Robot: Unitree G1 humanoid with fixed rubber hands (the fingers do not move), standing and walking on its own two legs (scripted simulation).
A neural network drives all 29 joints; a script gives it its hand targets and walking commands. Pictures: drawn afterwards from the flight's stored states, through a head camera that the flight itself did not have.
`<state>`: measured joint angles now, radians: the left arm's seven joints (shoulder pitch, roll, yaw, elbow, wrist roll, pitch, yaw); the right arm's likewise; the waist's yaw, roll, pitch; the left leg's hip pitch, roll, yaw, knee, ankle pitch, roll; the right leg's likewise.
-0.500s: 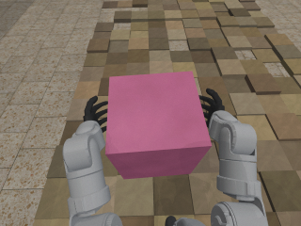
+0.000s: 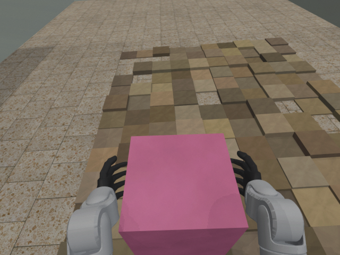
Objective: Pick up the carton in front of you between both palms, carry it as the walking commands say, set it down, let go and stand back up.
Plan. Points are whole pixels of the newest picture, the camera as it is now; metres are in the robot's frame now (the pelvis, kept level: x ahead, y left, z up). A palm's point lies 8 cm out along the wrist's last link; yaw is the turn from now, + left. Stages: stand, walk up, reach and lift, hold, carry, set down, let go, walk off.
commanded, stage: carry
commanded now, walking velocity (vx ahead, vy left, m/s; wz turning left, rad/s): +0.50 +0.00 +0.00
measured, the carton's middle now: (179, 200) +0.24 +0.00 +0.01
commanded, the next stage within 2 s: none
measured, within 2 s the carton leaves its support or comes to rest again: neither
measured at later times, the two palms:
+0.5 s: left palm (124, 100) +0.50 +0.13 +0.13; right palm (222, 87) +0.54 -0.17 +0.12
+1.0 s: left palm (129, 62) +0.81 +0.14 +0.10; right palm (202, 57) +0.80 -0.16 +0.10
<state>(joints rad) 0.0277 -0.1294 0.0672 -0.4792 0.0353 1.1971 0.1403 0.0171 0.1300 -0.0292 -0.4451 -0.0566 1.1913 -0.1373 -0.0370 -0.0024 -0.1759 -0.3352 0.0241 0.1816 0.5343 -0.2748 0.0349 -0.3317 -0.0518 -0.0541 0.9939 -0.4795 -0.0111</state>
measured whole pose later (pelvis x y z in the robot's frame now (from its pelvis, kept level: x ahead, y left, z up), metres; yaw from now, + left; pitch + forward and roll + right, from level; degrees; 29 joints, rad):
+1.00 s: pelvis +0.57 +0.00 +0.02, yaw +0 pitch +5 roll +1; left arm 0.05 -0.13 0.05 -0.56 0.04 1.12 0.12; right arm 0.03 0.13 -0.03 -0.54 -0.03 1.14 -0.15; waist -0.04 -0.01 -0.05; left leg -0.27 0.06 0.20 0.41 -0.22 0.01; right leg -0.52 -0.06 -0.08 0.76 -0.35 -0.02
